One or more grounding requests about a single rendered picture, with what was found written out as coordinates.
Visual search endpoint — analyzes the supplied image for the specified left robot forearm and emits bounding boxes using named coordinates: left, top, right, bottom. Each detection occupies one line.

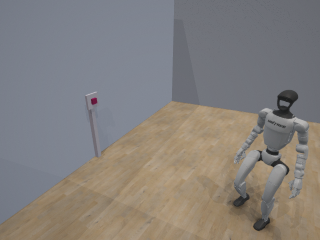
left=294, top=146, right=309, bottom=179

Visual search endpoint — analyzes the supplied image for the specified right robot forearm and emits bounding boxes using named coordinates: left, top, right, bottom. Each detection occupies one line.
left=241, top=130, right=258, bottom=150

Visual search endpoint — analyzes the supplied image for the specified panel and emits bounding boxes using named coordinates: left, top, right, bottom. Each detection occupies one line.
left=85, top=92, right=101, bottom=158

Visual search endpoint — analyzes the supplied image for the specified button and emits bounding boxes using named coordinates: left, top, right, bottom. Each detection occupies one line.
left=91, top=97, right=98, bottom=105

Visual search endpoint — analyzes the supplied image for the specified right robot hand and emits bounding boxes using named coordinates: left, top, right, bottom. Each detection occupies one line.
left=234, top=147, right=246, bottom=164

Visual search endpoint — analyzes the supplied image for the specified left robot hand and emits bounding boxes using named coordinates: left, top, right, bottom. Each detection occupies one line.
left=288, top=178, right=303, bottom=199

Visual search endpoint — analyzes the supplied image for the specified right robot foot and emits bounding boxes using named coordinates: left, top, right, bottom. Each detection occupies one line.
left=233, top=193, right=250, bottom=207

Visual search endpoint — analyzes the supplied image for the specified left robot upper arm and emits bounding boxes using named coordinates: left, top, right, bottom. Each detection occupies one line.
left=293, top=118, right=310, bottom=154

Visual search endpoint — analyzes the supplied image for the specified right robot upper arm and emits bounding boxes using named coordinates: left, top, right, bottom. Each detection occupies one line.
left=253, top=108, right=272, bottom=134

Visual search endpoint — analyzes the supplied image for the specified robot left thigh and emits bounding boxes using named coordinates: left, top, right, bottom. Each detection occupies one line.
left=261, top=160, right=290, bottom=204

